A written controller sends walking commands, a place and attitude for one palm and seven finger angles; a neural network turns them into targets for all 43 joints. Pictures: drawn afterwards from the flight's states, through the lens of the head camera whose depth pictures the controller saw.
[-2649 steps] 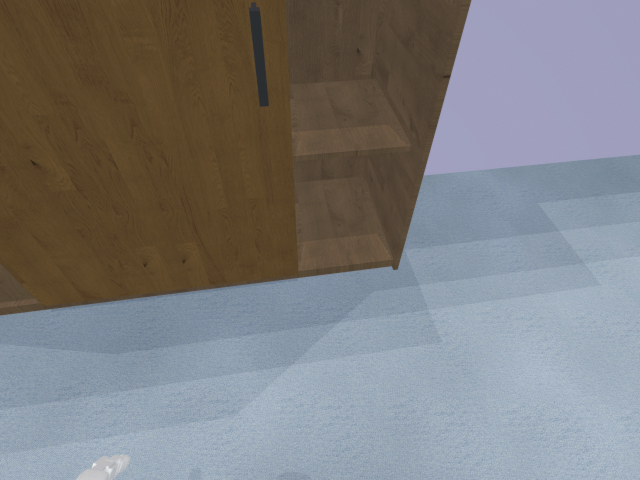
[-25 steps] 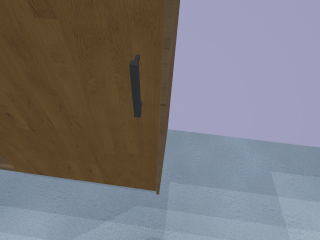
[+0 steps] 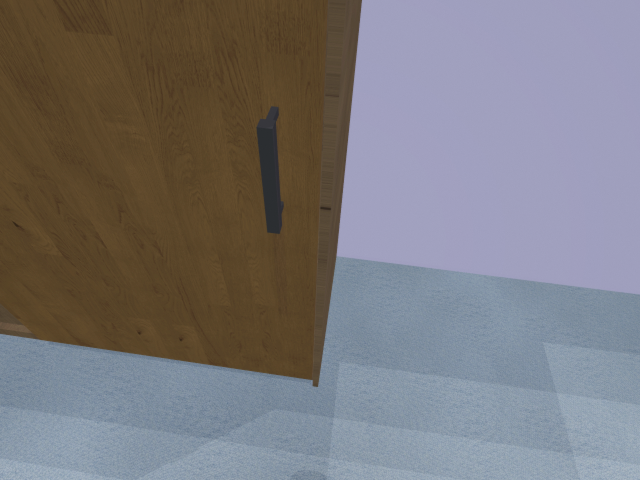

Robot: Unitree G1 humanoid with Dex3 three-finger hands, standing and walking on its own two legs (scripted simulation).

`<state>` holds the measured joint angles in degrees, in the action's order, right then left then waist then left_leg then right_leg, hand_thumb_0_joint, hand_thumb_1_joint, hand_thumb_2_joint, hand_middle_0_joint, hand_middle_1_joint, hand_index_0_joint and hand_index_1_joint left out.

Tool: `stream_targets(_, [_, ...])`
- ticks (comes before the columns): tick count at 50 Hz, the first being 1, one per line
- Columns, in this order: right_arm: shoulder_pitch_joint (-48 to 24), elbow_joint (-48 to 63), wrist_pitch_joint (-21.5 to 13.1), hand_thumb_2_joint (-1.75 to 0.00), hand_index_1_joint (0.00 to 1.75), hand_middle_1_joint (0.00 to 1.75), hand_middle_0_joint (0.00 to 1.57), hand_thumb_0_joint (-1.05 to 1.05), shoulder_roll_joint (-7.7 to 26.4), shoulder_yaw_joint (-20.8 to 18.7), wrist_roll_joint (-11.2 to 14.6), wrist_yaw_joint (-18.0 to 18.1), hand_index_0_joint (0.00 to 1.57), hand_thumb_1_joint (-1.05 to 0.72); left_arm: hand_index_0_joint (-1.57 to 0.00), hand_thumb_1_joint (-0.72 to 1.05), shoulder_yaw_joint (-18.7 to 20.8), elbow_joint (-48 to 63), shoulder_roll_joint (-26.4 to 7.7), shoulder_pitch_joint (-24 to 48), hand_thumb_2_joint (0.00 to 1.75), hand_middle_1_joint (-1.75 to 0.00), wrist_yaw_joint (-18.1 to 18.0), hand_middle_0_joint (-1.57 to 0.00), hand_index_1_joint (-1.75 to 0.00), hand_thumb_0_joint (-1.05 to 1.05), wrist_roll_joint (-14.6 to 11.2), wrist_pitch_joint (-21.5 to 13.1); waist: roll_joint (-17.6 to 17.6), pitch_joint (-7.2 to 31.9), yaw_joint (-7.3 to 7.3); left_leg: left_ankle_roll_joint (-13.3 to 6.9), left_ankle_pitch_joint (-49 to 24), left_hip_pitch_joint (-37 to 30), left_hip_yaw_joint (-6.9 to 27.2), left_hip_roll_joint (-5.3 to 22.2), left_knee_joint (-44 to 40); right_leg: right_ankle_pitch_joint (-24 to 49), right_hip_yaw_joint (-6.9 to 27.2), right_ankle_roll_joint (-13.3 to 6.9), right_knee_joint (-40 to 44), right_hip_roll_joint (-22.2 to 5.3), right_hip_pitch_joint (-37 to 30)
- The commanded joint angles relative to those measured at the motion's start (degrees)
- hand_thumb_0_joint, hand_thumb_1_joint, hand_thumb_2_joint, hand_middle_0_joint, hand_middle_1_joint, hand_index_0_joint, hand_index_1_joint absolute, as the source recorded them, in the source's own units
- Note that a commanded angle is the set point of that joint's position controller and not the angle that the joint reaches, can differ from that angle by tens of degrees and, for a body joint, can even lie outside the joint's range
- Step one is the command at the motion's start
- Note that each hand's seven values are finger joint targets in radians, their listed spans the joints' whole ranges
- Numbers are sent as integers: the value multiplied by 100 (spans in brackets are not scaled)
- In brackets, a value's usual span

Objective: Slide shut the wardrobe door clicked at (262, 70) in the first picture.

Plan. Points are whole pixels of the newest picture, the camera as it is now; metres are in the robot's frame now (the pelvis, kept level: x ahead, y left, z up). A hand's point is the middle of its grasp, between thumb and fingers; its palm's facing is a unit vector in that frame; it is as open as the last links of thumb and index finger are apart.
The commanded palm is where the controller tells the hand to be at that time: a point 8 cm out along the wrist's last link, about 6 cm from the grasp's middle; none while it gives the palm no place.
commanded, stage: raise the hand with hooked fingers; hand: left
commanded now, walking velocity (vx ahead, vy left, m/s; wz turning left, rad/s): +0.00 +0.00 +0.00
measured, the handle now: (274, 174) +0.51 +0.11 +0.11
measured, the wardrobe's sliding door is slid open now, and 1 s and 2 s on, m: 0.00 0.00 0.00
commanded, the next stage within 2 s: none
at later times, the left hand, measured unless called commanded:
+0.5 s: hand (204, 443) +0.17 +0.15 -0.03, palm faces -0.13 -0.99 +0.05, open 8.4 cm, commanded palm +0.13 +0.24 -0.02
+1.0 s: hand (121, 398) +0.19 +0.23 +0.04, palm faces +0.02 -1.00 -0.06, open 11.5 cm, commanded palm +0.16 +0.28 +0.04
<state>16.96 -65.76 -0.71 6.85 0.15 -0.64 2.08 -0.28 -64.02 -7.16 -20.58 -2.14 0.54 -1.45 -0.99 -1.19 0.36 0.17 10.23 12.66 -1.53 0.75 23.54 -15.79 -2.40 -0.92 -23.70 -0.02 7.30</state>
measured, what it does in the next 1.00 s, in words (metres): stands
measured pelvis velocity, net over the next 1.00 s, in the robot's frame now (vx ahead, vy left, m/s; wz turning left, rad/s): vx -0.03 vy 0.01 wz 0.01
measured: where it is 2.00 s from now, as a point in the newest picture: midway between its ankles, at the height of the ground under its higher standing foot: outside the picture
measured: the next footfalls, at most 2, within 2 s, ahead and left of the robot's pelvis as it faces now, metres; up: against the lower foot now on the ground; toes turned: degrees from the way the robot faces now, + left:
none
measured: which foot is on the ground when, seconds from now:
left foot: down 0.00-1.00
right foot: down 0.00-1.00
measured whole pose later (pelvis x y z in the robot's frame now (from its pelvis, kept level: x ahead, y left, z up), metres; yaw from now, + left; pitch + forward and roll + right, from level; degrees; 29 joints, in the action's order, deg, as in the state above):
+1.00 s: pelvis -0.03 +0.01 -0.05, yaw +0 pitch +6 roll -2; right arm 17.6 -33.8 -12.5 11.5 2.0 2.2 4.0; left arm 16.9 6.3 -17.9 -21.8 17.5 -20.0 -10.8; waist 2.0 4.9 -1.2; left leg -0.6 20.4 36.0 0.2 2.1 50.7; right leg -25.2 -3.8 -0.5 -48.3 0.7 28.8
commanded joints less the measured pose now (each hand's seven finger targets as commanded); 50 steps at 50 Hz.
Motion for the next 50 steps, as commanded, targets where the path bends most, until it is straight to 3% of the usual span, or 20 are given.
stream_targets(1, [366, 131, -86, -90, 30, 30, 20, 0, 515, -61, 12, 11, 20, -90, -20, 90, 72, 64, -462, -572, 90, -30, -9, -20, -30, 0, 15, -35, 11, -341, 26, -146, -468, -170, 437, 451, -307, 534, 500, -116, 574, -519, 528])
stream_targets(4, [363, 118, -96, -90, 30, 30, 20, 0, 516, -53, 9, 10, 20, -90, -20, 90, 78, 75, -474, -574, 90, -30, -7, -20, -30, 0, 8, -42, 35, -289, 35, -143, -538, -179, 440, 447, -305, 601, 501, -117, 562, -534, 487])
stream_targets(5, [-354, 573, -166, -90, 30, 30, 20, 0, 690, -49, 36, -78, 20, -90, -20, 90, 66, -45, -620, -730, 90, -30, -222, -20, -30, 0, 128, -203, 82, -536, 210, 12, -733, 255, 232, 411, 1016, 2972, 1028, 15, 593, -884, 670])
stream_targets(6, [6, 2319, -1025, -90, 30, 30, 20, 0, 1939, -403, 125, 404, 20, -90, -20, 88, 1058, 8718, -2461, 3562, 89, -32, -247, -20, -32, 0, -1274, -1263, 1475, 1514, -834, -128, -960, -1538, -174, -3, 358, 2347, 293, 108, 393, -469, 679])
stream_targets(7, [-653, 2076, -1560, -90, 30, 30, 20, 0, 1273, -55, 134, 420, 20, -90, -20, 85, 387, 7632, -1549, 2060, 88, -33, -414, -20, -33, 0, -729, -966, 1837, 1429, -274, -201, -1258, -1295, -193, 57, 34, 1541, 152, -181, -175, -196, 432])
stream_targets(9, [-190, 1996, -1814, -90, 30, 30, 20, 0, 1170, -131, 271, 168, 20, -90, -21, 81, -305, 6112, 0, -225, 86, -36, -470, -21, -36, 0, -818, -265, 807, 930, -270, -177, -680, -462, 149, 145, 18, 673, -256, -117, -304, -53, 686])
stream_targets(10, [-269, 2387, -1859, -90, 30, 30, 20, 0, 1312, -113, 337, 217, 20, -90, -21, 78, -455, 7389, -102, 298, 85, -37, -373, -21, -37, 0, -948, -391, 627, 1066, -206, -168, -260, -403, 187, 78, 144, 510, -281, -55, -379, -69, 673])
stream_targets(11, [-480, 2462, -1977, -90, 30, 30, 20, 0, 1230, -115, 398, 307, 20, -90, -21, 76, -636, 6905, 245, -52, 84, -39, -285, -21, -39, 0, -992, -484, 29, 404, -289, -185, 184, -117, 208, 95, 222, 208, -325, -4, -318, -43, 1004])
stream_targets(14, [-530, 2886, -2126, -90, 30, 30, 20, 0, 1522, -278, 154, 220, 20, -90, -22, 69, -387, 6401, 3, 59, 81, -43, 107, -22, -43, 0, -1039, -1163, -1190, -60, -437, -192, 877, 833, 381, -108, 911, -838, -259, 92, -472, -8, 2236])
stream_targets(17, [-796, 3295, -2019, -90, 30, 30, 20, 0, 1406, -449, 152, -26, 20, -90, -22, 62, 307, 5191, -103, -1753, 78, -48, 1106, -22, -48, 0, -1344, -2037, -1578, 8, 255, -3, 814, 1792, 247, -141, 1471, -936, -203, -30, -1090, -39, 2533])
stream_targets(20, [-1099, 3785, -1828, -90, 30, 30, 20, 0, 1493, -578, 133, -219, 20, -90, -22, 55, 1230, 5249, -975, -1595, 75, -53, 2243, -22, -53, 0, -1486, -2890, -1111, 681, 344, 40, 373, 2392, 106, -208, 2190, 226, 80, -112, -1930, -128, 2322])
stream_targets(21, [-1079, 3908, -1704, -90, 30, 30, 20, 0, 1461, -644, 159, -239, 20, -90, -23, 53, 1870, 5322, -1547, -1717, 74, -54, 2313, -23, -54, 0, -1405, -2901, -476, 914, 562, 16, 272, 2435, 4, -232, 2307, 312, 177, -152, -2082, -149, 2195])
stream_targets(22, [-1206, 4221, -1605, -90, 30, 30, 20, 0, 1452, -591, 140, -253, 20, -90, -23, 50, 1666, 6050, -1438, -1545, 73, -55, 2372, -23, -55, 0, -1416, -2828, 159, 1174, 594, -27, 279, 2270, -99, -260, 2291, 282, 150, -156, -2212, -130, 2160])
stream_targets(28, [-809, 4579, -1354, -90, 30, 30, 20, 0, 1210, -454, 132, -108, 20, -90, -24, 36, 1458, 9195, -1335, -67, 67, -64, 1850, -24, -64, 0, -1765, -2860, 1362, 2079, 62, -180, 84, 1413, 224, -19, 2622, 277, 60, -119, -2435, 94, 2697])
stream_targets(31, [-681, 4293, -1465, -90, 30, 30, 20, 0, 1317, -301, 139, 18, 20, -90, -24, 29, 750, 9206, -1039, 886, 64, -69, 1967, -24, -69, 0, -1788, -3093, 841, 1371, -527, -240, 603, 1714, 491, 64, 2879, -265, 28, -43, -2397, 194, 3487])
stream_targets(33, [-670, 4112, -1611, -90, 30, 30, 20, 0, 1400, -237, 217, 132, 20, -90, -25, 25, 451, 8600, -936, 970, 62, -72, 2221, -25, -72, 0, -1770, -2974, 633, 865, -665, -244, 1275, 1987, 607, 85, 2841, -891, 41, -17, -2228, 207, 3762])
stream_targets(36, [-726, 4089, -1635, -90, 30, 30, 20, 0, 1548, -178, 326, 269, 20, -90, -25, 18, 822, 7522, -1443, 736, 59, -76, 2576, -25, -76, 0, -1703, -2173, 181, 776, -529, -254, 1719, 2271, 593, 20, 2644, -1464, 228, 14, -1830, 177, 3490])
stream_targets(42, [-1015, 4450, -1452, -90, 30, 30, 20, 0, 1305, -134, 321, 298, 20, -90, -26, 4, 2402, 7969, -2224, 104, 53, -86, 2379, -26, -86, 0, -2039, -922, 278, 2314, 339, -198, 469, 1462, 404, -27, 2142, -343, 33, -2, -1781, 37, 1908])
stream_targets(46, [-1012, 4349, -1556, -90, 30, 30, 20, 0, 1192, -91, 292, 233, 20, -90, -27, -6, 2514, 8475, -1979, 135, 49, -92, 1904, -27, -92, 0, -2312, -1222, 415, 1821, 305, -124, 188, 1299, 410, 18, 1924, 50, -192, -43, -1720, 186, 1935])
stream_targets(50, [-732, 4071, -1667, -90, 30, 30, 20, 0, 1386, -138, 311, 193, 20, -90, -27, -15, 1826, 7744, -1642, 400, 45, -98, 2052, -27, -98, 0, -2030, -1449, 317, 854, -137, -145, 737, 1450, 436, 55, 1792, -447, -178, 24, -1486, 180, 2536])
